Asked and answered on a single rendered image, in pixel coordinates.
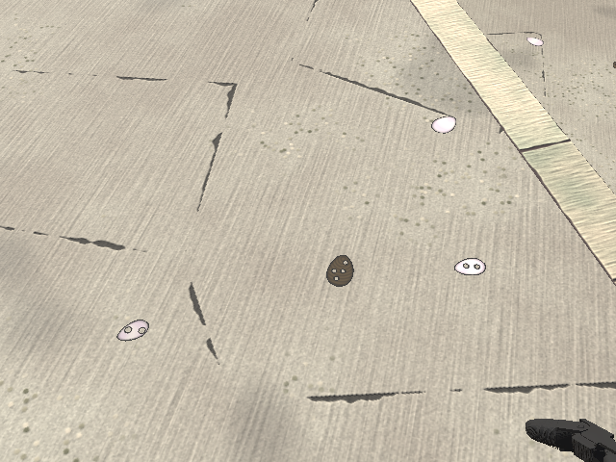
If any robot right hand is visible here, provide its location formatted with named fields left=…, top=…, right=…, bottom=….
left=526, top=419, right=616, bottom=462

